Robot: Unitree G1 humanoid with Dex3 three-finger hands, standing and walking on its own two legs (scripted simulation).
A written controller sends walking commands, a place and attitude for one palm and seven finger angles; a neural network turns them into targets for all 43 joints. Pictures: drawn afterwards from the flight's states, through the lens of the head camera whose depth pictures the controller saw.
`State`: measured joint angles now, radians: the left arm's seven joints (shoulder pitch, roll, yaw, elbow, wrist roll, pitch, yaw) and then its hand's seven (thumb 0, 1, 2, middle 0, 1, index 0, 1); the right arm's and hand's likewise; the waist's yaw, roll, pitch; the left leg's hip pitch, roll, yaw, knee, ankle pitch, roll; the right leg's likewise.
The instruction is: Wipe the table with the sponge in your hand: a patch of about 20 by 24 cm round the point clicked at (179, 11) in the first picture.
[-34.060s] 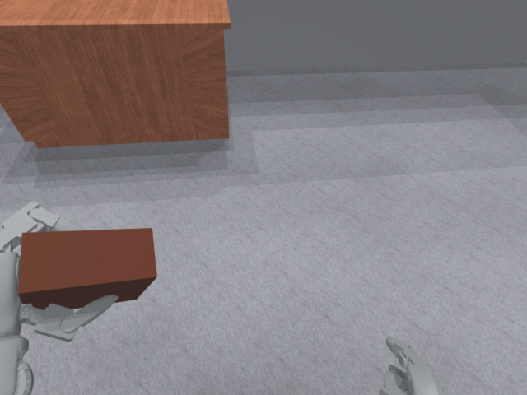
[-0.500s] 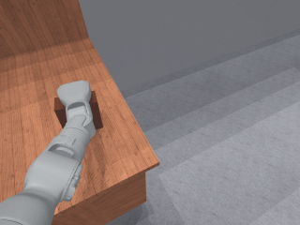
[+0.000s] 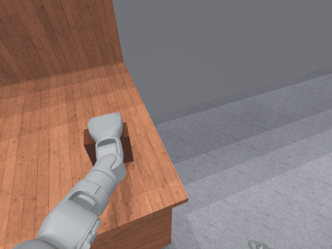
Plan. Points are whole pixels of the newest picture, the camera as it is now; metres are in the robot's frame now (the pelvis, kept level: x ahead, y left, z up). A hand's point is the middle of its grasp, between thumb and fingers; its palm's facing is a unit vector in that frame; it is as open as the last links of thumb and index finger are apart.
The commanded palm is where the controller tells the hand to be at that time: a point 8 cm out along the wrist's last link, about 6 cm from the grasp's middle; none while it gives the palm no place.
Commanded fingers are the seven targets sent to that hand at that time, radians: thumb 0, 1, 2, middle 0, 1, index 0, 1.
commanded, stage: wipe back along the third lane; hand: left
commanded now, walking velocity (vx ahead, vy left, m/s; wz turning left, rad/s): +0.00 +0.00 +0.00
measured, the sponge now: (111, 150) +0.39 +0.20 -0.01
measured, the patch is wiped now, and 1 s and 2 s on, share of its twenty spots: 1.00 1.00 1.00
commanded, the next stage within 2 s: slide back across to the middle lane in 1.20 s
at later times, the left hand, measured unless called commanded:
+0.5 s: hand (116, 158) +0.33 +0.16 +0.03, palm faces +0.00 -0.06 -1.00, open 10.0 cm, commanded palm +0.29 +0.14 +0.07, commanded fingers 0.00 0.10 1.30 -1.20 -1.60 -1.20 -1.60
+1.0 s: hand (120, 169) +0.30 +0.14 +0.03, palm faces -0.01 -0.06 -1.00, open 10.0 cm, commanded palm +0.25 +0.12 +0.07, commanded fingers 0.00 0.10 1.30 -1.20 -1.60 -1.20 -1.60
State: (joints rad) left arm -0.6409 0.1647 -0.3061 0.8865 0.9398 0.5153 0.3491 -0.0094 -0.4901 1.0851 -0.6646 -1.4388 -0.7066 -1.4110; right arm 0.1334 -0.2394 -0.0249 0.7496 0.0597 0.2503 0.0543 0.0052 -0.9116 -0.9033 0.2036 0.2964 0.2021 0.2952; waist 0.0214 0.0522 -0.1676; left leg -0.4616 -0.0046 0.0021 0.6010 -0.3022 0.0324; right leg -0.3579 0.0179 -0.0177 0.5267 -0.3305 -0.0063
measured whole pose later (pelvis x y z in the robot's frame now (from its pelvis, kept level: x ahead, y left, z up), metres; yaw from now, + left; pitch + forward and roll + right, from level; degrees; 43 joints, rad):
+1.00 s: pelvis -0.02 -0.03 +0.00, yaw +0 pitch +2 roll +0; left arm -0.29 0.17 -0.42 0.45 0.97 0.60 0.27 0.00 -0.48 1.08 -0.66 -1.44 -0.70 -1.42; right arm 0.06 -0.26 0.00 0.69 0.09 0.27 0.06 0.01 -0.91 -0.90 0.20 0.30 0.20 0.29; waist 0.05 0.08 -0.12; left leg -0.33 0.01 -0.01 0.56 -0.27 0.00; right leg -0.26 0.03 -0.03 0.56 -0.34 -0.04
